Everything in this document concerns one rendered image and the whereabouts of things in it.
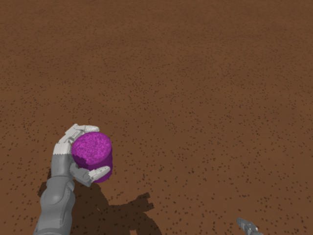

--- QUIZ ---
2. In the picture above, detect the left robot arm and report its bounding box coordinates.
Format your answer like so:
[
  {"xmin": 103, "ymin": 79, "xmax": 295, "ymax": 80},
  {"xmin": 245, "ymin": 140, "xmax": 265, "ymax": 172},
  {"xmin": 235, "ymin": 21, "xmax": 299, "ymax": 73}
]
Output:
[{"xmin": 33, "ymin": 176, "xmax": 75, "ymax": 235}]

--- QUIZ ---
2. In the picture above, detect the right robot hand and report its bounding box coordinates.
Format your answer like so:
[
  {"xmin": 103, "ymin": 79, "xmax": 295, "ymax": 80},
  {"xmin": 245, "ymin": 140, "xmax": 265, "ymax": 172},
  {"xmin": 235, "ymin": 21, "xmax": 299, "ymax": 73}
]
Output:
[{"xmin": 237, "ymin": 218, "xmax": 263, "ymax": 235}]

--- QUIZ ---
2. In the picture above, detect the left robot hand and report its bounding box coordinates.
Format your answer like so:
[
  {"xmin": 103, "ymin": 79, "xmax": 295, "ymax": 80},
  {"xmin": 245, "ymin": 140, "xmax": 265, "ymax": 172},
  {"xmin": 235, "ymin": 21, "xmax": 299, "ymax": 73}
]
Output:
[{"xmin": 51, "ymin": 124, "xmax": 110, "ymax": 187}]

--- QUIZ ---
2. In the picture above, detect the cup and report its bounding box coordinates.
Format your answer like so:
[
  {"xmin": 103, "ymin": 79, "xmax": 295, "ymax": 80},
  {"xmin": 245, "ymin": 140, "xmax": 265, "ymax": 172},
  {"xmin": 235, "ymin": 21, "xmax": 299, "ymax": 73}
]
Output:
[{"xmin": 71, "ymin": 132, "xmax": 113, "ymax": 183}]

